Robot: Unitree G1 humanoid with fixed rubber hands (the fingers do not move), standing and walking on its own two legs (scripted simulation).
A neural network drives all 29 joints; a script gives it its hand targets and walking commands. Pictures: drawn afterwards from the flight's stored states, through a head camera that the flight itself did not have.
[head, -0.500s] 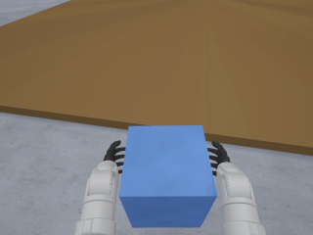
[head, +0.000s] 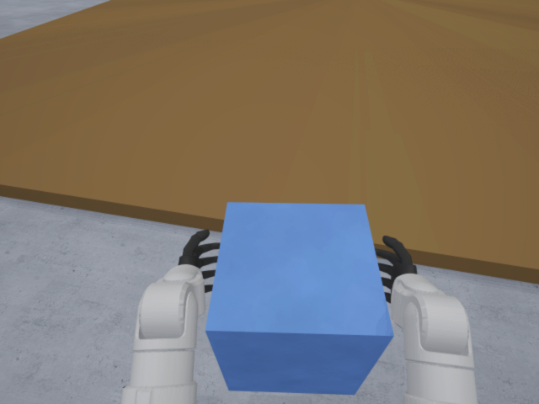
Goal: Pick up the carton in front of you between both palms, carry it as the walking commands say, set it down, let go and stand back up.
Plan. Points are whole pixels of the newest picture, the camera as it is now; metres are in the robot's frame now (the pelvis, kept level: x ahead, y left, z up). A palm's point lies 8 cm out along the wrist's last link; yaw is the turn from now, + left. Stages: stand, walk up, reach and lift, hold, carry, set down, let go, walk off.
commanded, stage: carry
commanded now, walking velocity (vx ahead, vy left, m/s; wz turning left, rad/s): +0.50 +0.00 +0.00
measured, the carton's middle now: (293, 302) +0.29 -0.01 +0.01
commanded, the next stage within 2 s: none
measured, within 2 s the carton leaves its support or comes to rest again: neither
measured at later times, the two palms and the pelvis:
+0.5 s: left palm (222, 167) +0.53 +0.13 +0.10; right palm (373, 167) +0.54 -0.17 +0.10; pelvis +0.26 -0.03 +0.02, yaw +0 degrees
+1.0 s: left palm (240, 71) +0.91 +0.12 +0.15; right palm (352, 74) +0.88 -0.18 +0.16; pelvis +0.59 +0.00 +0.02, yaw -3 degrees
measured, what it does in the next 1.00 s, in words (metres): walks ahead: right foot, then left foot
